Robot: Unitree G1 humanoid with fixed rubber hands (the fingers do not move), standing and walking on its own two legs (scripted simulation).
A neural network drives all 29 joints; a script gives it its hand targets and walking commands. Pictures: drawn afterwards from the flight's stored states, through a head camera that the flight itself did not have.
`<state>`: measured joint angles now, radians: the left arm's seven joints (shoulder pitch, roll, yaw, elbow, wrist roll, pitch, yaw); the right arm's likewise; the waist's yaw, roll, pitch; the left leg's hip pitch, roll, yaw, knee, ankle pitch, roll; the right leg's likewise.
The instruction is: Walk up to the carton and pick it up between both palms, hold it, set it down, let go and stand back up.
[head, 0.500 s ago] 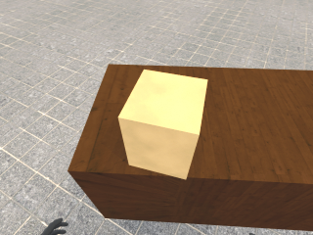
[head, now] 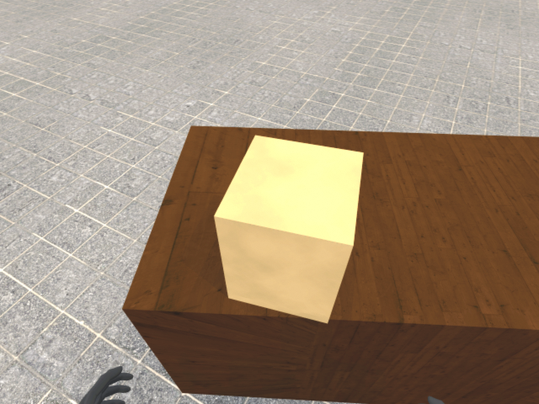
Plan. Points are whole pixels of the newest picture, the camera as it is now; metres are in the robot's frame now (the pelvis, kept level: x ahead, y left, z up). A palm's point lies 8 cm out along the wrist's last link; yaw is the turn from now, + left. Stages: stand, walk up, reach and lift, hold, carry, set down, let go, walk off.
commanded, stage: walk up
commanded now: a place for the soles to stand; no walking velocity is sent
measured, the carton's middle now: (291, 230) +0.43 -0.02 +0.00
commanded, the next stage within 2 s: reach and lift in 1.04 s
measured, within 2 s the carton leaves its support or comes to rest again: neither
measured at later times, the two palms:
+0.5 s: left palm out of the picture +0.10 +0.26 -0.08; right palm out of the picture +0.11 -0.27 -0.09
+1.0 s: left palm out of the picture +0.11 +0.26 -0.08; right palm out of the picture +0.13 -0.27 -0.09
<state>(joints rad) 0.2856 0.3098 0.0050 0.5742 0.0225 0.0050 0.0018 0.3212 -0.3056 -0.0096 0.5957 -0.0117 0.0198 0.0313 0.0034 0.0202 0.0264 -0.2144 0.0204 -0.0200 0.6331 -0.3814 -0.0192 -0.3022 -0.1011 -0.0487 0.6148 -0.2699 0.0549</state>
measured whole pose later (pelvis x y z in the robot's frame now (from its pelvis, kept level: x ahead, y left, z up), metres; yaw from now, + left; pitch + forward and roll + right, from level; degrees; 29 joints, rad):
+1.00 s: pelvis +0.01 -0.01 +0.00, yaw +3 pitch -3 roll +0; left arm 0.29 0.32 -0.02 0.61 0.01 0.02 -0.01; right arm 0.35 -0.31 0.00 0.56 -0.01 0.01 0.02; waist 0.00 0.01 0.04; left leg -0.19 0.01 -0.08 0.62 -0.39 -0.03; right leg -0.26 -0.12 -0.11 0.63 -0.31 0.05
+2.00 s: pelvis +0.00 -0.01 +0.02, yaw -1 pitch -7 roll -1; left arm 0.21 0.35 0.06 0.44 -0.16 -0.02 -0.14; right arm 0.30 0.01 -0.01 0.44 0.00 -0.22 -0.18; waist 0.05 0.01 0.09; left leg -0.03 0.08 -0.01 0.46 -0.31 -0.05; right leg -0.10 -0.04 -0.05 0.39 -0.17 0.03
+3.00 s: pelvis +0.01 +0.00 +0.02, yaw -2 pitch -7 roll -2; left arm -0.09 0.33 -0.01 0.42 -0.22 -0.01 -0.13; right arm 0.03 -0.01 0.01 0.35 0.13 -0.20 -0.26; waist 0.00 0.04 0.08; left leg -0.01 0.06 0.01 0.45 -0.31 -0.03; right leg -0.07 -0.05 -0.03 0.34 -0.14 0.05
